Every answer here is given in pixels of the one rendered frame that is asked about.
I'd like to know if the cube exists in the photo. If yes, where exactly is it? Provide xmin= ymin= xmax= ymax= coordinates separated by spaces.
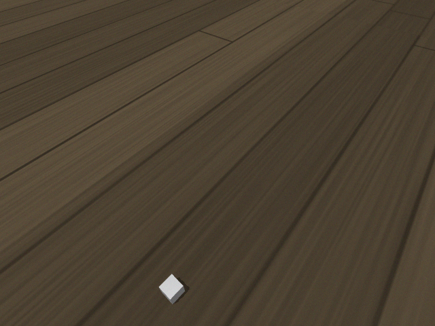
xmin=159 ymin=275 xmax=185 ymax=304

